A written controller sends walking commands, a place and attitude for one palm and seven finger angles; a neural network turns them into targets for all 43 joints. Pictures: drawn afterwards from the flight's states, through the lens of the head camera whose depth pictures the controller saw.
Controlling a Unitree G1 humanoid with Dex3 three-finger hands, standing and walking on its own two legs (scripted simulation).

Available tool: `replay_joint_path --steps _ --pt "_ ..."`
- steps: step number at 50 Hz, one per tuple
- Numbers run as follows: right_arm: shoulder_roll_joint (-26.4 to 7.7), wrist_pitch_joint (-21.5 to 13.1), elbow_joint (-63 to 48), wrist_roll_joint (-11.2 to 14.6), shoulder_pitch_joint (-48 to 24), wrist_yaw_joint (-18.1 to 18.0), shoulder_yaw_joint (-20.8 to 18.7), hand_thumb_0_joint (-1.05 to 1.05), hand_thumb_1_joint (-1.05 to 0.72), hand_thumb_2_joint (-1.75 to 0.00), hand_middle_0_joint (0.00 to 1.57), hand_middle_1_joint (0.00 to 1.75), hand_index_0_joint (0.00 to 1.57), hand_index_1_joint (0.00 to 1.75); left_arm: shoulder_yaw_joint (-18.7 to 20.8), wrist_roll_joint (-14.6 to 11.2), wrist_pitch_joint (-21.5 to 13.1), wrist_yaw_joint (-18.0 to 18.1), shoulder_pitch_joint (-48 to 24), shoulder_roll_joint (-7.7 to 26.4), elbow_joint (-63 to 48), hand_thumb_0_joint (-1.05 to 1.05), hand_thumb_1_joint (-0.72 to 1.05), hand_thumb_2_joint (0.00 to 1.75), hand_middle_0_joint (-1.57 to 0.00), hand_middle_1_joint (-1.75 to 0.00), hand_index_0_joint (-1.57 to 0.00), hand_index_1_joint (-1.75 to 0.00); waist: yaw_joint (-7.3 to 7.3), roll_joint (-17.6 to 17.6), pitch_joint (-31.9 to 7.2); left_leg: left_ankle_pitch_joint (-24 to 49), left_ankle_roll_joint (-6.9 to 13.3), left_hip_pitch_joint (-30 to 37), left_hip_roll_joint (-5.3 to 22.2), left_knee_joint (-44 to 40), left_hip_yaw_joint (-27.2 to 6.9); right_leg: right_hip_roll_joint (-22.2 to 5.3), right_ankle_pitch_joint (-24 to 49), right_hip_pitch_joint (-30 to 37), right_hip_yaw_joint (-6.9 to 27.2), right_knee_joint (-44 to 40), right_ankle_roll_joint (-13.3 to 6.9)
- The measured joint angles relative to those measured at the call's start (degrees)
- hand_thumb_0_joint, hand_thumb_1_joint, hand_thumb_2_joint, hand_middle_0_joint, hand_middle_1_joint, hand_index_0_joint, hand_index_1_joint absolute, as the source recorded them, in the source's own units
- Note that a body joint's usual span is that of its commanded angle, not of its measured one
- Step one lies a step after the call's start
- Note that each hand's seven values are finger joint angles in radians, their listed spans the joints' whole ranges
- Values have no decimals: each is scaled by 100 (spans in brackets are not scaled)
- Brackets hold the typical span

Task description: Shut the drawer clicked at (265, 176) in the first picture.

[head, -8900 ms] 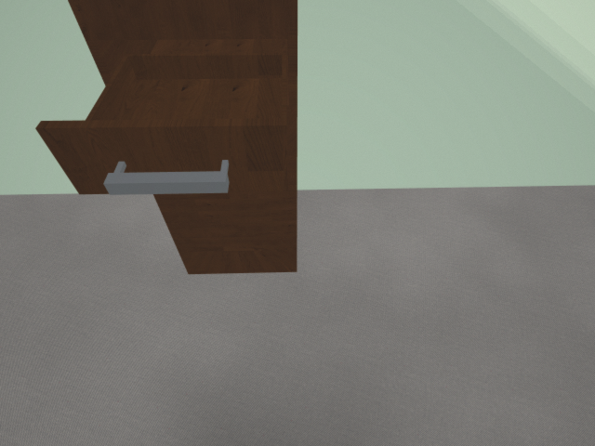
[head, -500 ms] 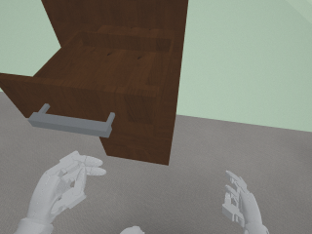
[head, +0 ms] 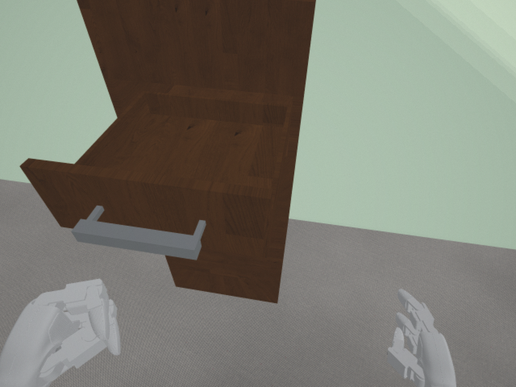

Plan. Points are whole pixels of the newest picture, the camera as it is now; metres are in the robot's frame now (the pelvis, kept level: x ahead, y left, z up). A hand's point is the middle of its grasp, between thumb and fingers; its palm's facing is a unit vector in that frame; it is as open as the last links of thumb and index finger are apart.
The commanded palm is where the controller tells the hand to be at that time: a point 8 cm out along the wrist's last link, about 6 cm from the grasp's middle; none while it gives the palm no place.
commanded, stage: raise the hand and make a fist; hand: left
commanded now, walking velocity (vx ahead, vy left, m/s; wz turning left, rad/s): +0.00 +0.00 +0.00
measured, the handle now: (143, 228) +0.31 +0.23 +0.09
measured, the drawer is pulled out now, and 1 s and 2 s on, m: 0.30 0.30 0.30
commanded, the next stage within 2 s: bring the fist close to the handle in 0.74 s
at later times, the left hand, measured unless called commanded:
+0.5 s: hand (82, 302) +0.15 +0.20 +0.19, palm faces +0.04 -0.99 -0.16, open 3.3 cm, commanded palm +0.09 +0.24 +0.19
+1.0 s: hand (94, 301) +0.16 +0.20 +0.16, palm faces +0.06 -0.99 -0.14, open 3.3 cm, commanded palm +0.11 +0.25 +0.18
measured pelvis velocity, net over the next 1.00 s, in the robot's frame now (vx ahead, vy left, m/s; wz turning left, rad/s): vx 0.00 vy -0.03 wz -0.01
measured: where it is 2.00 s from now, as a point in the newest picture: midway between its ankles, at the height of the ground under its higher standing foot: outside the picture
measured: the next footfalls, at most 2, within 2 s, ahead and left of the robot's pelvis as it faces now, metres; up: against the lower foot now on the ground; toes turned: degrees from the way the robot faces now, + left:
none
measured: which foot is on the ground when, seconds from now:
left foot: down 0.00-1.00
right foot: down 0.00-1.00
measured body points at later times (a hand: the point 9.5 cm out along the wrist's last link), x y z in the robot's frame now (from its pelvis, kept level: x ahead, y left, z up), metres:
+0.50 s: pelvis +0.00 +0.00 +0.01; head -0.05 -0.02 +0.46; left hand +0.14 +0.25 +0.20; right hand +0.21 -0.19 -0.02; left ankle +0.00 +0.09 -0.72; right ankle +0.00 -0.10 -0.72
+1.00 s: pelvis +0.00 -0.03 +0.01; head -0.04 -0.06 +0.46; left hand +0.15 +0.26 +0.17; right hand +0.21 -0.26 -0.03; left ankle +0.00 +0.09 -0.72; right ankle +0.00 -0.10 -0.72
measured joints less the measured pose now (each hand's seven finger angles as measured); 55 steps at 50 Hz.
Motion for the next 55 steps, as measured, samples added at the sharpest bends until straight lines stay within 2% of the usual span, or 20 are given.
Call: replay_joint_path --steps 4,10,13,16,21,24,28,30,33,38,42,49,55 --pt "176 -35 -56 -4 -98 54 219 2 -90 -90 20 30 20 30 38 63 315 213 -315 53 -350 2 89 90 -127 -145 -127 -146 21 47 -29 49 34 275 -39 -160 27 -28 61 272 29 -163 44" --pt "341 97 -110 41 -126 91 522 2 -90 -90 20 30 20 30 127 59 1284 214 -527 132 -650 2 89 90 -135 -154 -136 -155 78 134 -32 191 72 682 -99 -530 122 -70 192 616 127 -448 99" --pt "330 143 -102 41 -115 102 610 2 -90 -90 20 30 20 30 140 45 1656 219 -514 167 -851 2 89 90 -137 -157 -138 -157 108 147 27 264 82 817 -119 -677 143 -82 253 732 149 -564 109" --pt "278 135 -54 26 -72 123 637 2 -90 -90 20 30 20 30 184 38 1826 278 -494 202 -1130 2 89 90 -138 -158 -139 -159 147 131 71 324 77 897 -136 -783 140 -94 293 802 147 -639 108" --pt "147 123 76 44 -5 132 608 2 -90 -90 20 30 20 30 326 -45 1852 331 -548 210 -1459 2 89 90 -139 -159 -140 -160 190 150 70 381 53 986 -143 -888 112 -95 323 889 121 -719 90" --pt "91 200 136 90 -21 98 572 2 -90 -90 20 30 20 30 385 -109 1988 290 -663 148 -1306 2 89 90 -140 -159 -140 -160 175 165 69 414 30 1015 -131 -938 104 -81 339 906 114 -745 65" --pt "37 270 114 122 -41 57 517 2 -90 -90 20 30 20 30 363 -55 2253 265 -710 144 -1077 2 89 90 -140 -159 -140 -160 121 165 113 450 -14 1035 -90 -981 101 -38 356 909 111 -761 13" --pt "23 261 88 113 -17 51 486 2 -90 -90 20 30 20 30 354 -27 2279 269 -652 202 -1059 2 89 90 -140 -159 -140 -160 91 149 114 461 -43 1039 -62 -998 94 -9 360 909 104 -774 -18" --pt "1 223 95 94 30 33 453 2 -90 -90 20 30 20 30 464 -64 2140 281 -554 355 -1074 2 89 90 -140 -159 -140 -160 63 137 94 449 -98 1053 -1 -993 68 54 359 941 81 -808 -71" --pt "-69 170 207 117 77 -39 414 2 -90 -90 20 30 20 30 919 -322 1838 211 -649 507 -775 2 89 90 -140 -159 -140 -160 67 212 78 406 -190 1091 111 -951 8 170 361 1038 27 -887 -152" --pt "-157 162 281 155 80 -94 390 2 -90 -90 20 30 20 30 1159 -443 1843 41 -756 499 -403 2 89 90 -140 -159 -140 -160 69 315 60 383 -238 1089 180 -928 -17 242 371 1070 8 -942 -174" --pt "-257 135 355 122 45 -139 303 2 -90 -90 20 30 20 30 981 -447 1820 -201 -841 400 73 2 89 90 -140 -160 -140 -160 8 332 83 343 -269 950 222 -848 -50 283 352 963 -18 -924 -169" --pt "-235 49 360 67 77 -95 208 2 -90 -90 20 30 20 30 871 -325 1407 -106 -732 304 165 2 89 90 -140 -160 -140 -160 -36 214 106 306 -231 912 169 -844 1 227 287 869 31 -820 -166"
